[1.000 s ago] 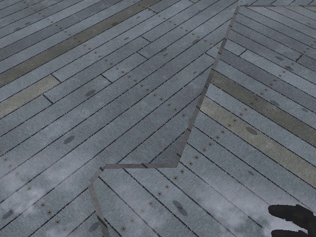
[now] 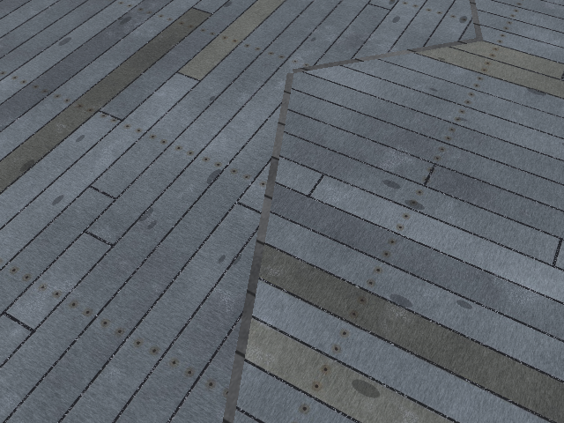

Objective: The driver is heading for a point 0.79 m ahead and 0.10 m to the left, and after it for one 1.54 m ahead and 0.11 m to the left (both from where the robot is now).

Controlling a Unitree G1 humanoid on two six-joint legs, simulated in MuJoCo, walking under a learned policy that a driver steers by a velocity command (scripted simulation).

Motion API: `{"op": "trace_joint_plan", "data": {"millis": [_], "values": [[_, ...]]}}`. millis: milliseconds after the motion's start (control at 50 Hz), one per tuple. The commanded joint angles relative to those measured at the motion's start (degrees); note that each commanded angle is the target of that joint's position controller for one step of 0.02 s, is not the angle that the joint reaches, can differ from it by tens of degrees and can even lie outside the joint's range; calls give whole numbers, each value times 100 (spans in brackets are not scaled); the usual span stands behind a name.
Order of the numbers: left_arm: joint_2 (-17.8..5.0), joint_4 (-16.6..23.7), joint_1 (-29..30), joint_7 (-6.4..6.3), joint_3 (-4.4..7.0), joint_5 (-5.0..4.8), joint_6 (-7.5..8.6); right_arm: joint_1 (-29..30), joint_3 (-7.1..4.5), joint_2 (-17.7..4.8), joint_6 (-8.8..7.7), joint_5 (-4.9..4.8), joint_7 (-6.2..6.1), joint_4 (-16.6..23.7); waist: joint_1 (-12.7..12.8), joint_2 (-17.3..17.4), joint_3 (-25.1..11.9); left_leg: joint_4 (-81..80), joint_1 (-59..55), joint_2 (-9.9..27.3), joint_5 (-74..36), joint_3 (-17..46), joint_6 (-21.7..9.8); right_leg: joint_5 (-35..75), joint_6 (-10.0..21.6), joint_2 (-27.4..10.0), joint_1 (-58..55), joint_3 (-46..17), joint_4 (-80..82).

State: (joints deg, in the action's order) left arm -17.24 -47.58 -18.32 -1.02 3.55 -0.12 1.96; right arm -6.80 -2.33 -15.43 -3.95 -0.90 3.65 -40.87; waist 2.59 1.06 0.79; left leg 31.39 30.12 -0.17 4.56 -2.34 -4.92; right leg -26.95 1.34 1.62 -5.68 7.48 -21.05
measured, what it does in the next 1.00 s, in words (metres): walks ahead, turning left: right foot, then left foot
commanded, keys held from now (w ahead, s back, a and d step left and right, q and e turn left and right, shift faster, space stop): w+q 0.46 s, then w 0.36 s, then w+e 0.18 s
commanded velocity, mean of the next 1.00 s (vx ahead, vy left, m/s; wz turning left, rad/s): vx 0.50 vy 0.00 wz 0.33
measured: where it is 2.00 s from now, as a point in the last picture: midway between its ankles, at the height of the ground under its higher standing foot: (250, 211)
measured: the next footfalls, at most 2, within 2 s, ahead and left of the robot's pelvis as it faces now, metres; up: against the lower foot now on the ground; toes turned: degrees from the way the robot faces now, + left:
right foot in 0.46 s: +0.47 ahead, -0.08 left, +0.00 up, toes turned +20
left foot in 0.94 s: +0.62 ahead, +0.26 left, +0.00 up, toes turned +21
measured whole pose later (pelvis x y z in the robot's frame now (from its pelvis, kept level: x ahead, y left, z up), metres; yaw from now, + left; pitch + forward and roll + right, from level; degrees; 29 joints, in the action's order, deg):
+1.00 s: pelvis +0.54 +0.11 +0.01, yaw +19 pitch +2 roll -1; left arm -17.2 -50.5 -23.4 0.3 2.8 -1.4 3.3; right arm -2.7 -1.8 -14.9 -4.6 0.3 1.3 -35.4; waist 4.6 -0.6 1.6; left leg 32.3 26.0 0.7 8.6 -1.5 -1.5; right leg -27.1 -0.2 -1.0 10.5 -3.0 -47.7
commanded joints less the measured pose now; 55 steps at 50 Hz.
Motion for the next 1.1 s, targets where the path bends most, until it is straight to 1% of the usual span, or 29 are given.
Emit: {"op": "trace_joint_plan", "data": {"millis": [20, 40, 60, 80, 100, 120, 200, 280, 360, 400, 440, 460, 480, 500, 520, 560, 580, 640, 740, 860, 900, 920, 940, 960, 980, 1000, 1020, 1060, 1100], "values": [[-466, 636, -322, -70, 24, 137, 123, -1949, -640, -1834, 8, 2, -156, 86, -826, 804, -1783, -23, -4451, 1222, 70, 2444, -1373, 3606, -88, -508, 2966, 18, -4631], [-257, 664, -266, 51, -100, 153, 333, -1970, -541, -1574, -19, -72, -155, 122, -775, 1136, -2427, -1062, -5480, 1954, 917, 4986, -2020, -561, -223, 414, 4482, -990, -5817], [-708, 789, 309, 169, 15, -106, 508, -1886, -432, -1215, -15, -29, -179, 129, -1004, 681, -1882, -1310, -5199, 1784, 1425, 4379, -1652, -278, -72, -31, 5100, -1521, -6015], [-729, 950, 718, 206, -6, -200, 599, -1548, -390, -1067, -12, -8, -203, 195, -909, 264, -1165, -1397, -4364, 1580, 1305, 3637, -1412, 206, 23, -303, 5187, -1409, -5626], [-681, 974, 838, 186, -5, -88, 628, -1173, -345, -965, 0, -1, -208, 274, -649, -173, -614, -1525, -3421, 1375, 797, 3111, -1286, 497, 3, -508, 4989, -1326, -5015], [-735, 961, 807, 150, 48, 35, 588, -907, -295, -826, -4, 41, -227, 361, -442, -121, -378, -1656, -2769, 1182, 225, 2742, -1223, 716, -60, -668, 4590, -1310, -4558], [-512, 971, 576, 93, 17, 120, 372, -683, -326, -959, -1, 49, -330, 473, -146, 169, -174, -1918, -1584, 810, -939, 1989, -1260, 1180, -469, -679, 4007, -1072, -3561], [-253, 1179, 1464, 100, -92, 100, 387, -976, -384, -1110, 64, -25, -436, 349, -507, 288, -83, -1783, -1171, 378, -487, 1532, -861, 2854, -628, -357, 3470, -963, -1717], [-443, 1320, 1895, 177, -24, -21, 466, -1345, -392, -1086, 152, -77, -468, 201, -665, 406, -140, -1372, -1675, 576, 130, 2105, -692, 3098, -550, -169, 3221, -1176, -886], [-599, 1308, 1786, 209, 53, -38, 513, -1332, -396, -1056, 182, -61, -486, 204, -542, 519, -166, -1010, -2017, 738, 229, 2491, -597, 2678, -395, -183, 3082, -1285, -720], [-733, 1151, 1167, 190, 159, -32, 565, -1198, -365, -926, 208, -31, -476, 259, -172, 605, -329, -452, -1998, 605, 65, 2580, -409, 2405, -129, -192, 2248, -1155, -436], [-940, 1077, 537, 149, 242, 60, 596, -1196, -260, -642, 188, 7, -450, 323, 137, 380, -877, 568, -1666, 308, 149, 2289, -217, 2246, 162, -685, 1112, -1531, -498], [-1396, 990, -188, 114, 349, 186, 578, -1755, -130, -233, 144, -3, -444, 428, 120, -779, -1764, 2436, -226, -402, 1500, 1499, 174, 1586, 857, -1938, -875, -3328, -389], [-1405, 738, -570, 181, 394, 63, 499, -2092, -97, -366, 96, -101, -447, 476, 50, -2117, -1986, 3747, 1100, -447, 2984, 1179, 343, 20, 1412, -2609, -1412, -5451, 238], [-895, 816, -328, 192, 262, -14, 485, -1797, -209, -858, 96, -129, -447, 343, 187, -1282, -1226, 4230, 1499, -143, 2561, 1362, 379, -770, 1237, -2383, -845, -5082, 470], [-585, 828, 154, 183, 144, 61, 412, -921, -233, -900, 103, -4, -435, 514, 152, -552, -267, 4061, 1413, 161, 1806, 1047, 389, 392, 987, -1876, 453, -3567, 577], [-466, 792, 292, 177, 96, 86, 409, -788, -245, -822, 92, 23, -414, 555, 33, -578, -66, 3752, 1256, 313, 1577, 1050, 378, 974, 978, -1687, 857, -3129, 695], [-425, 662, 327, 183, 77, 31, 448, -873, -175, -510, 106, -3, -351, 532, -171, -762, -48, 3043, 835, 455, 1374, 814, 410, 1915, 1057, -1450, 1289, -2396, 993], [-800, 440, 189, 162, 167, -57, 399, -90, -21, -262, 17, 57, -271, 703, 5, -546, 41, 1238, 588, 536, 134, 473, 512, 2747, 1081, -1353, 1364, -1583, 1241], [-947, 74, -374, 159, 181, -177, 244, 751, -56, -399, -70, -22, -167, 958, 198, -574, 241, 25, 62, 282, -207, 335, 384, 2894, 876, -1539, 980, -1533, 981], [-1056, 25, -320, 129, 207, -185, 169, 443, -139, -563, -117, -10, -157, 897, -103, -610, 117, -323, -567, 151, -20, 272, 250, 3405, 748, -1569, 892, -1596, 564], [-1028, 29, -266, 115, 187, -185, 154, -110, -244, -738, -123, 23, -190, 726, -425, -541, -201, -524, -1461, 37, -43, 177, 133, 4067, 616, -1367, 1037, -1435, -51], [-823, 74, -246, 114, 105, -123, 172, -949, -386, -1034, -116, 77, -254, 524, -825, -414, -798, -412, -2820, 326, -129, 407, -51, 3925, 415, -1050, 1602, -1205, -1158], [-278, 285, -466, 126, -70, 3, 244, -1784, -511, -1568, -70, 221, -331, 459, -1000, 610, -1774, -315, -4930, 1822, 142, 2212, -630, 2053, 20, -402, 3425, -791, -3280], [-152, 277, -764, 112, -133, -96, 320, -1965, -481, -1471, -13, 173, -322, 374, -930, 1585, -2330, -1087, -5313, 2510, 1138, 4041, -1099, -646, -94, -10, 4488, -1164, -4591], [-731, 286, -450, 119, 44, -232, 336, -1743, -357, -1072, -13, 117, -310, 351, -965, 961, -1550, -1297, -4688, 2294, 1726, 3638, -917, -418, -74, -315, 4960, -1482, -5128], [-774, 396, -88, 125, 71, -263, 328, -1402, -287, -875, -27, 80, -309, 350, -837, 802, -918, -1435, -4003, 2088, 1647, 2860, -755, 56, -40, -545, 5083, -1336, -5109], [-642, 392, 65, 96, 109, -146, 224, -761, -195, -535, -113, 129, -268, 314, -469, 629, -304, -1868, -2837, 1673, 876, 1876, -614, 779, -82, -862, 4658, -1316, -4641], [-377, 323, -113, 102, 84, -163, 75, -508, -214, -467, -210, 164, -259, 225, -241, 611, -135, -2199, -2255, 1544, 256, 1255, -604, 1115, -154, -939, 4217, -1312, -4506]]}}
Velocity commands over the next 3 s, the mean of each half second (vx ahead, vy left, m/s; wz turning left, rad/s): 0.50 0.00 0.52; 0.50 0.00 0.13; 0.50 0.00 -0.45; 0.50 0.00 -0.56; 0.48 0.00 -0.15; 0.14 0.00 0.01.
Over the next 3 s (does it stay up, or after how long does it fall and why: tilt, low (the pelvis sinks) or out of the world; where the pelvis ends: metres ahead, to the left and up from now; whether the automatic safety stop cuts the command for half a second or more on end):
stays up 1.45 0.04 0.02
